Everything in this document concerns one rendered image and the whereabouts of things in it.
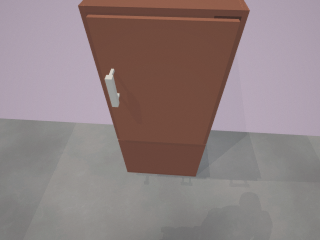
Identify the handle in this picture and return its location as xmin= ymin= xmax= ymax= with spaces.
xmin=104 ymin=68 xmax=120 ymax=107

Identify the cupboard door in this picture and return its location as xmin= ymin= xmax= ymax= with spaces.
xmin=86 ymin=14 xmax=240 ymax=145

